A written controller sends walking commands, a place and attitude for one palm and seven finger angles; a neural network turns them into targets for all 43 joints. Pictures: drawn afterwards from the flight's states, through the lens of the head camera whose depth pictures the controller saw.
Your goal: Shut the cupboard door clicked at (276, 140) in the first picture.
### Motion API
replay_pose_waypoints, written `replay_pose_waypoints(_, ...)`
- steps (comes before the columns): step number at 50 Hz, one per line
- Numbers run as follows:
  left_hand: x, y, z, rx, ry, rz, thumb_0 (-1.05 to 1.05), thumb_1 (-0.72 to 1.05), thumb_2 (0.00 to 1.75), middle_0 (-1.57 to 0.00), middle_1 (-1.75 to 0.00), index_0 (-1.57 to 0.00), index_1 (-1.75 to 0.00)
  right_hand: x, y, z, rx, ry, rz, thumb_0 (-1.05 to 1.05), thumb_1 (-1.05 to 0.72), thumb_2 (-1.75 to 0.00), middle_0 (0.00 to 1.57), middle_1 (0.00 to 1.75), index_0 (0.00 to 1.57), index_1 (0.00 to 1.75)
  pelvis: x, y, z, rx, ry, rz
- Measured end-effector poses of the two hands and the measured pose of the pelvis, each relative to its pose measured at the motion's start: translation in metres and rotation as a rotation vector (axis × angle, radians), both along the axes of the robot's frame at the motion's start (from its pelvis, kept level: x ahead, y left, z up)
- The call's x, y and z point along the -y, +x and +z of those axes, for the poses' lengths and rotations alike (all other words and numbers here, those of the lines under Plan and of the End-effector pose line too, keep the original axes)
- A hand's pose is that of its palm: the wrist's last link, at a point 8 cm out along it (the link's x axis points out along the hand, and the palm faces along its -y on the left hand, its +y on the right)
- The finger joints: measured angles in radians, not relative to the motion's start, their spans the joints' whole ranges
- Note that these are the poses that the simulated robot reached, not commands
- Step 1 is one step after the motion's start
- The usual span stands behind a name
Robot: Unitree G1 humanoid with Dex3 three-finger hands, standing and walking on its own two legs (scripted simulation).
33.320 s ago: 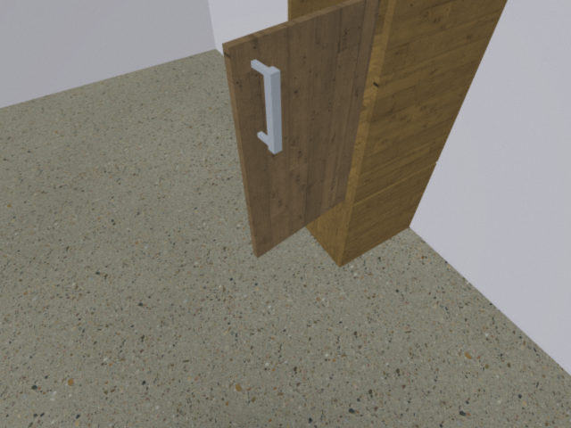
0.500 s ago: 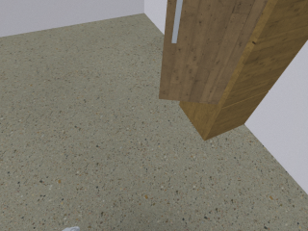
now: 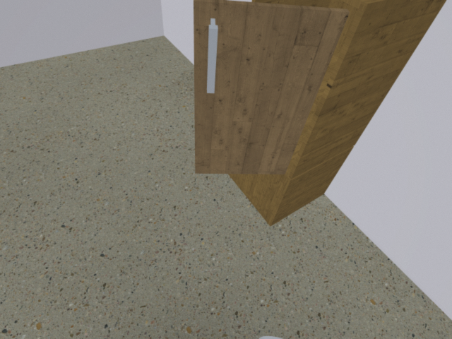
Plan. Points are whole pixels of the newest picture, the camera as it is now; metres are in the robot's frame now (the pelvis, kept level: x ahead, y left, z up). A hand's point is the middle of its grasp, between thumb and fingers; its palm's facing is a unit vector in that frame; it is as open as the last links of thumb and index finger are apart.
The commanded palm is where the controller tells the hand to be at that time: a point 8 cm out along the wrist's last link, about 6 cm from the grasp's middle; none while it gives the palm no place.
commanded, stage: take the last steps up to it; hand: left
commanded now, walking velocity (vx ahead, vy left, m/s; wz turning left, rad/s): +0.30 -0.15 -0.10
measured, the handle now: (211, 57) +0.69 +0.07 +0.14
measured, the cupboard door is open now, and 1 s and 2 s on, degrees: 60 60 60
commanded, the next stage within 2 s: come to a stop and stand still in 0.34 s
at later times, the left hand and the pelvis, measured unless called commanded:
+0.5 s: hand (194, 286) +0.26 +0.07 -0.17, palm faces +0.00 -0.98 -0.20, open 7.2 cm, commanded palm none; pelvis +0.18 -0.11 +0.00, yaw +0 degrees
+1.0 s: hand (190, 295) +0.24 +0.08 -0.16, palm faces +0.01 -0.96 -0.29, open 7.4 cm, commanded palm none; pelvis +0.21 -0.12 +0.00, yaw -2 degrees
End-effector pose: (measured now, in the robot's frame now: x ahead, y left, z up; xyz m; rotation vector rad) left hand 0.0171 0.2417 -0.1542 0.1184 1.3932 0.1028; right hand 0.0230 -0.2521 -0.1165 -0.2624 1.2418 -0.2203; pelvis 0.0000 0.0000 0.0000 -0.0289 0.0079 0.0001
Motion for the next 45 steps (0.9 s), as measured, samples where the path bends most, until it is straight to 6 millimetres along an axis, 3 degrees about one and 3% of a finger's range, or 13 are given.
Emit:
replay_pose_waypoints(5, 0.011, 0.084, 0.018, 0.108, 0.012, -0.054, 0.0, 0.91, 0.9, -0.2, -0.3, -0.19, -0.3, 0.003, -0.022, 0.003, -0.13, 0.037, -0.08, 0.01, -0.9, -0.9, 0.21, 0.3, 0.2, 0.3, 0.014, 0.033, 0.01, -0.007, -0.008, -0.027)
replay_pose_waypoints(10, 0.042, 0.169, 0.025, 0.183, 0.03, -0.132, 0.0, 0.91, 0.9, -0.2, -0.3, -0.19, -0.3, 0.016, -0.035, -0.005, -0.253, 0.091, -0.17, 0.01, -0.9, -0.9, 0.21, 0.3, 0.2, 0.3, 0.04, 0.072, 0.007, -0.013, 0.002, -0.041)
replay_pose_waypoints(14, 0.075, 0.23, 0.018, 0.254, 0.056, -0.172, 0.0, 0.91, 0.9, -0.2, -0.3, -0.19, -0.3, 0.039, -0.028, -0.025, -0.337, 0.136, -0.219, 0.01, -0.9, -0.9, 0.21, 0.3, 0.2, 0.3, 0.073, 0.111, -0.011, -0.012, 0.032, -0.037)
replay_pose_waypoints(16, 0.09, 0.245, 0.016, 0.279, 0.07, -0.16, 0.0, 0.91, 0.9, -0.2, -0.3, -0.19, -0.3, 0.054, -0.012, -0.035, -0.365, 0.146, -0.22, 0.01, -0.9, -0.9, 0.21, 0.3, 0.2, 0.3, 0.085, 0.125, -0.017, -0.008, 0.023, -0.042)
replay_pose_waypoints(19, 0.109, 0.246, 0.018, 0.247, 0.063, -0.135, 0.0, 0.91, 0.9, -0.2, -0.3, -0.2, -0.3, 0.073, 0.038, -0.035, -0.311, 0.132, -0.192, 0.01, -0.9, -0.9, 0.21, 0.3, 0.2, 0.3, 0.094, 0.143, -0.01, -0.001, 0.015, -0.033)
replay_pose_waypoints(24, 0.122, 0.234, 0.017, 0.173, 0.058, -0.045, -0.01, 0.94, 0.9, -0.2, -0.3, -0.2, -0.3, 0.094, 0.146, -0.023, -0.122, 0.099, -0.096, 0.01, -0.91, -0.9, 0.2, 0.3, 0.2, 0.29, 0.107, 0.176, 0.001, -0.006, 0.0, -0.002)
replay_pose_waypoints(28, 0.124, 0.226, 0.007, 0.115, 0.043, -0.009, -0.01, 0.94, 0.9, -0.2, -0.3, -0.2, -0.3, 0.094, 0.224, -0.017, 0.006, 0.083, -0.02, 0.01, -0.91, -0.9, 0.2, 0.3, 0.19, 0.29, 0.109, 0.2, -0.001, 0.005, -0.019, -0.006)
replay_pose_waypoints(31, 0.126, 0.223, -0.002, 0.065, 0.031, 0.02, -0.01, 0.93, 0.9, -0.2, -0.3, -0.2, -0.3, 0.087, 0.267, -0.014, 0.069, 0.082, 0.017, 0.01, -0.91, -0.9, 0.2, 0.3, 0.19, 0.29, 0.108, 0.216, -0.004, 0.019, -0.019, -0.008)
replay_pose_waypoints(35, 0.129, 0.221, -0.001, 0.033, 0.032, 0.046, 0.0, 0.92, 0.9, -0.2, -0.3, -0.2, -0.3, 0.079, 0.304, -0.008, 0.11, 0.091, 0.058, 0.01, -0.91, -0.9, 0.2, 0.3, 0.2, 0.29, 0.11, 0.224, -0.002, 0.015, 0.013, -0.007)
replay_pose_waypoints(38, 0.127, 0.22, 0.004, 0.029, 0.054, 0.056, 0.0, 0.92, 0.9, -0.2, -0.3, -0.2, -0.3, 0.081, 0.319, -0.011, 0.123, 0.1, 0.079, 0.0, -0.9, -0.9, 0.2, 0.3, 0.2, 0.3, 0.113, 0.222, -0.003, 0.012, 0.025, -0.005)
replay_pose_waypoints(42, 0.123, 0.217, 0.011, 0.045, 0.111, 0.054, 0.0, 0.91, 0.9, -0.2, -0.3, -0.2, -0.3, 0.094, 0.323, -0.021, 0.124, 0.116, 0.078, 0.01, -0.9, -0.9, 0.21, 0.3, 0.2, 0.3, 0.122, 0.217, -0.007, 0.008, 0.036, -0.001)
replay_pose_waypoints(45, 0.122, 0.213, 0.016, 0.045, 0.134, 0.045, 0.0, 0.91, 0.9, -0.2, -0.3, -0.2, -0.3, 0.106, 0.314, -0.023, 0.101, 0.117, 0.053, 0.01, -0.9, -0.9, 0.21, 0.3, 0.2, 0.3, 0.127, 0.216, -0.006, 0.003, 0.033, 0.006)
